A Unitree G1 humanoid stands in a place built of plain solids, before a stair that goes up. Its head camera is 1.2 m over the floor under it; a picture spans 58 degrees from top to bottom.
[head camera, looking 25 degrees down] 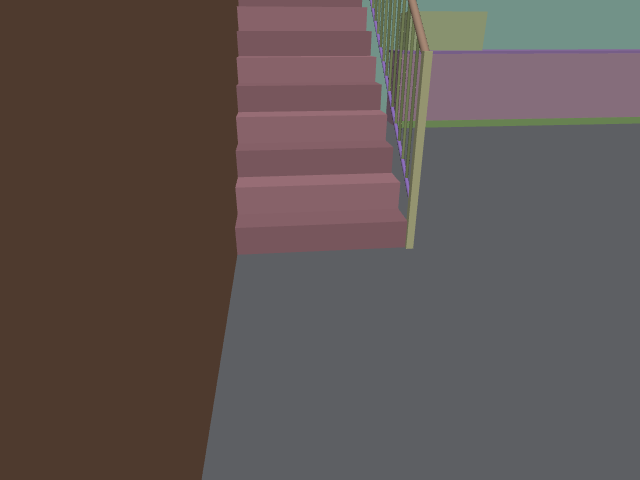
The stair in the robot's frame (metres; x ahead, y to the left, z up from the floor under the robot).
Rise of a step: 0.18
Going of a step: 0.22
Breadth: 1.05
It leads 6 degrees to the left of straight ahead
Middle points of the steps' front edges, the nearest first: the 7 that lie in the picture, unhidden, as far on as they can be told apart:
2.41 -0.02 0.18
2.63 0.00 0.36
2.85 0.03 0.54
3.07 0.05 0.71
3.29 0.07 0.89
3.51 0.09 1.07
3.73 0.11 1.25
